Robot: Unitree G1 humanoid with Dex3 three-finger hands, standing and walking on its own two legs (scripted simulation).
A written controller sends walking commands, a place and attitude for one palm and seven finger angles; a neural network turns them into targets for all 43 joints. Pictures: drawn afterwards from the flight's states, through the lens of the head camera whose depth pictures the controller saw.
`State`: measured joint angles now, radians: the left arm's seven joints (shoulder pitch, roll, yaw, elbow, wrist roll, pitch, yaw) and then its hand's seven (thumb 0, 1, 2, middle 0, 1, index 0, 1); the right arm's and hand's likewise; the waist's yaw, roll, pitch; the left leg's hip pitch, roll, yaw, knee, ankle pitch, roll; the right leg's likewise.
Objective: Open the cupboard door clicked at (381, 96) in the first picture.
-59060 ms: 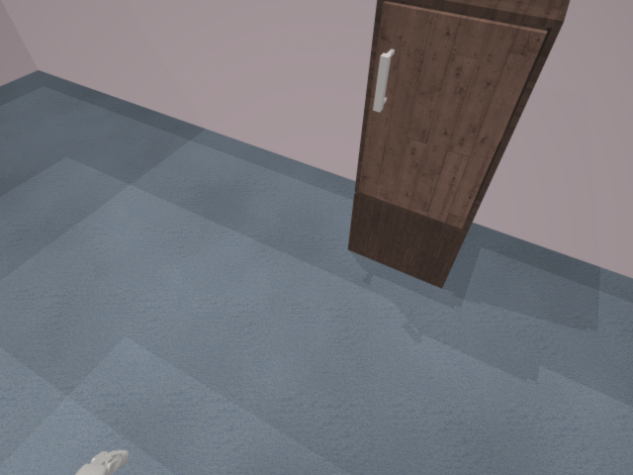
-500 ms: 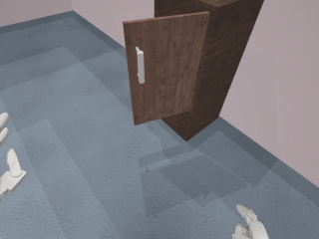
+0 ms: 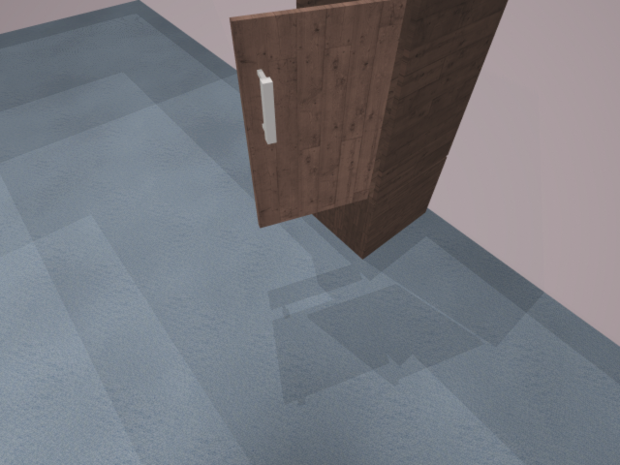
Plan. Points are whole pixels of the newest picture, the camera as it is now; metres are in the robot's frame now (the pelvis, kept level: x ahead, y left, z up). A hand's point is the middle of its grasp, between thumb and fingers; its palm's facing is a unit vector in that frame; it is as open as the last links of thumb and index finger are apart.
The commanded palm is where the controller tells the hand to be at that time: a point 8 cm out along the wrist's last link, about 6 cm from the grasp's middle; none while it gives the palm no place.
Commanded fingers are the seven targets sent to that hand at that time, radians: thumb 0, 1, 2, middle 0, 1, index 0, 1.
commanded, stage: let the arm hang, fingers relaxed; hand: left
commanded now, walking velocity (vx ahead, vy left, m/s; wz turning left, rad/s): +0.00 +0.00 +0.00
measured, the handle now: (265, 107) +0.78 +0.13 +0.01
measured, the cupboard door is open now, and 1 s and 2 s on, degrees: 71 71 71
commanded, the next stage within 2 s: look to check the result in 0.80 s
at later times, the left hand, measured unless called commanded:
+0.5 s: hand out of the picture +0.02 +0.17 -0.16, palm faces +0.03 -0.97 -0.25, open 7.3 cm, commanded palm none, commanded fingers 0.00 0.90 0.90 -0.20 -0.30 -0.20 -0.30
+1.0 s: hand out of the picture +0.01 +0.15 -0.16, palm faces +0.05 -0.98 -0.21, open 7.3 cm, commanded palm none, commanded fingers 0.00 0.90 0.90 -0.20 -0.30 -0.20 -0.30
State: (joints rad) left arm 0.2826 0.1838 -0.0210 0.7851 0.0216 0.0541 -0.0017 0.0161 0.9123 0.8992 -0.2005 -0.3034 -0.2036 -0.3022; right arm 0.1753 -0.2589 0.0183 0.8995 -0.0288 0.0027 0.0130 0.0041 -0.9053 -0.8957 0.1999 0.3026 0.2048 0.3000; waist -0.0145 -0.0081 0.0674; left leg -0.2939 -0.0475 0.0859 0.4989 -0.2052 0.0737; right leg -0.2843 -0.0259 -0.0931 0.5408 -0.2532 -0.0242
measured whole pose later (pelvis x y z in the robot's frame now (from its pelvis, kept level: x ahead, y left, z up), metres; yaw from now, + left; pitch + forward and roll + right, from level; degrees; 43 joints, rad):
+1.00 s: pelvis +0.02 -0.03 +0.01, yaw +1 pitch -2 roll +0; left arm 0.27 0.16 0.01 1.16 0.00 -0.02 0.03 0.01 0.91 0.90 -0.20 -0.30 -0.21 -0.30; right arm 0.27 -0.16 0.01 1.16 -0.02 0.00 -0.03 0.00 -0.91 -0.90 0.20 0.30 0.20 0.30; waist 0.00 0.01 0.05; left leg -0.16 -0.02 0.05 0.36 -0.17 0.03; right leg -0.12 0.02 -0.12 0.36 -0.21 -0.06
